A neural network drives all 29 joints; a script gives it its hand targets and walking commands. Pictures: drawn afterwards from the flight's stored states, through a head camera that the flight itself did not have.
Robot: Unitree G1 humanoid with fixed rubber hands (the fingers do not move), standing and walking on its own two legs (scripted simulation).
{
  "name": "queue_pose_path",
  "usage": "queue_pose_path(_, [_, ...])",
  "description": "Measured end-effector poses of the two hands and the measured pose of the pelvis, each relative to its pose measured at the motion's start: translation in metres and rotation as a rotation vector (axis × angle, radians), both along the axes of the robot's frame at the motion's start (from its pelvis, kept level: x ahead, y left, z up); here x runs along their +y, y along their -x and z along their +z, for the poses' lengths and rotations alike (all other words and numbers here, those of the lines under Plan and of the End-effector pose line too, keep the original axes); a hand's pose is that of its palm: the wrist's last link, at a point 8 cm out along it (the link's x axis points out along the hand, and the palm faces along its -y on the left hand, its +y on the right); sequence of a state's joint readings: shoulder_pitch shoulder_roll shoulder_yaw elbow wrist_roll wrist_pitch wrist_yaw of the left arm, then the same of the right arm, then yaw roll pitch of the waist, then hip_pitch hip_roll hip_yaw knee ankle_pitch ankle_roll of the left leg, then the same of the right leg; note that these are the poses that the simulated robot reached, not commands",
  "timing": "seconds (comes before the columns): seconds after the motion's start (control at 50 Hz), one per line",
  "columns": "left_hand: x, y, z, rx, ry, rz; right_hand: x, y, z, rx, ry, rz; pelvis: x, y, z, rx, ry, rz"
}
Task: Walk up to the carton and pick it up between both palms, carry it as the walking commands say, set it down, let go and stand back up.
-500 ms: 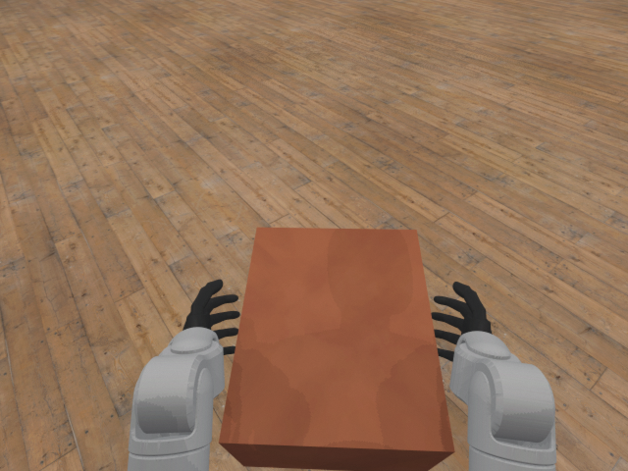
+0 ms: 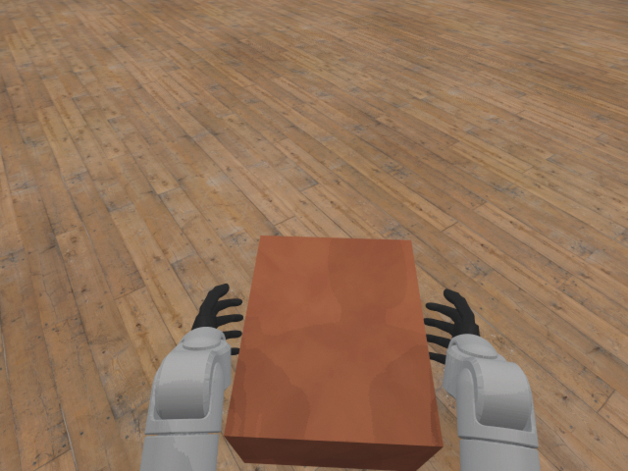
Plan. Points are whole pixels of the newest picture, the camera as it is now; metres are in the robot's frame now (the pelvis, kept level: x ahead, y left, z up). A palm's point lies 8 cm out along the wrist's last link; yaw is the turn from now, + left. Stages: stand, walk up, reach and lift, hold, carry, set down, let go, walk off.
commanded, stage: carry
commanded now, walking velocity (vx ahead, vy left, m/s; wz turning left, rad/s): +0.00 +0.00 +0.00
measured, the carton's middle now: (332, 345) +0.32 +0.00 -0.02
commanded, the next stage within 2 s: hold in 1.76 s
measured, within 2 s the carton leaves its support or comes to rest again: neither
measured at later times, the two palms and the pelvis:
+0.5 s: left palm (188, 354) +0.28 +0.19 +0.02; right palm (429, 359) +0.28 -0.13 +0.02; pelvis +0.02 +0.03 +0.00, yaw +0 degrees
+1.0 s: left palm (195, 357) +0.29 +0.18 +0.00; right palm (434, 362) +0.29 -0.14 +0.00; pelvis +0.01 +0.03 +0.00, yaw +0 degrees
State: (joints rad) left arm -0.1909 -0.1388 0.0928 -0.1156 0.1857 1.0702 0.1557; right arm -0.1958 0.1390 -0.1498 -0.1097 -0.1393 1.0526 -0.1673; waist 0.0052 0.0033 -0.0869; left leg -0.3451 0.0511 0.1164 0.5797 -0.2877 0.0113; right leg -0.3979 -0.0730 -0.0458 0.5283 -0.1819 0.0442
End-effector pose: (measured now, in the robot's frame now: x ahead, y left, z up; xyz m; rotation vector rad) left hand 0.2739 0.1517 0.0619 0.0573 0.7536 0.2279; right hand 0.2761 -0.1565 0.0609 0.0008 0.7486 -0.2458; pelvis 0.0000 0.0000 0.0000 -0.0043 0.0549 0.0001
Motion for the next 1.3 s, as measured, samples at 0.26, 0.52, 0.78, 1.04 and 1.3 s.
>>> queue_pose_path(0.26, [0.021,-0.008,-0.028,-0.009,0.009,-0.007,0.017,-0.009,-0.025,-0.01,-0.01,0.036,0.016,-0.009,-0.003,-0.017,0.002,0.006])
queue_pose_path(0.52, [0.036,-0.007,-0.048,-0.022,0.007,-0.031,0.03,-0.008,-0.045,-0.022,-0.009,0.065,0.029,-0.018,-0.005,-0.039,0.001,0.006])
queue_pose_path(0.78, [0.036,-0.01,-0.056,-0.037,0.022,-0.052,0.027,-0.012,-0.054,-0.039,-0.004,0.078,0.033,-0.016,-0.006,-0.045,0.002,0.005])
queue_pose_path(1.04, [0.028,-0.011,-0.061,-0.027,0.033,-0.072,0.018,-0.011,-0.057,-0.028,0.014,0.099,0.026,-0.014,-0.004,-0.048,0.008,0.001])
queue_pose_path(1.3, [0.016,-0.011,-0.059,-0.036,0.034,-0.077,0.006,-0.008,-0.054,-0.037,0.014,0.085,0.018,-0.012,-0.003,-0.044,0.007,0.001])
